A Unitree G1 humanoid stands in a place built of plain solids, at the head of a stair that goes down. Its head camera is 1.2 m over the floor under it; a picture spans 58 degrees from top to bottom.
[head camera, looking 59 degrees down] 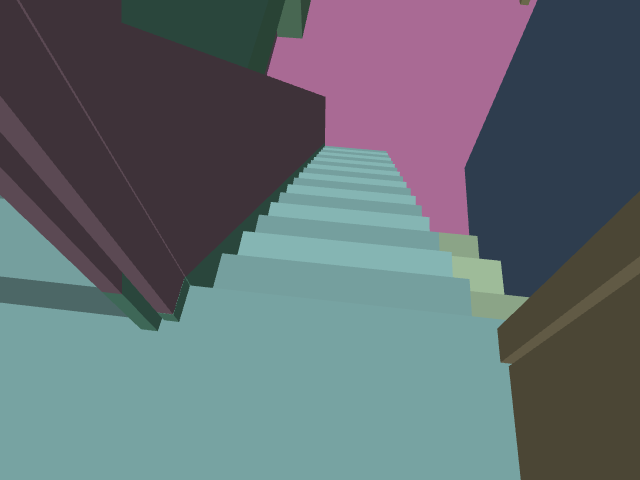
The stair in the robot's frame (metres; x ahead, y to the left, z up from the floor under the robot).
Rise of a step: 0.21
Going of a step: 0.23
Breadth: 0.91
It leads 7 degrees to the right of straight ahead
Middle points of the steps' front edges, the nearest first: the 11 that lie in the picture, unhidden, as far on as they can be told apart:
0.51 -0.06 0.00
0.74 -0.09 -0.21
0.97 -0.11 -0.42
1.20 -0.14 -0.63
1.43 -0.17 -0.84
1.66 -0.19 -1.04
1.89 -0.22 -1.25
2.12 -0.25 -1.46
2.35 -0.28 -1.67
2.58 -0.30 -1.88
2.81 -0.33 -2.09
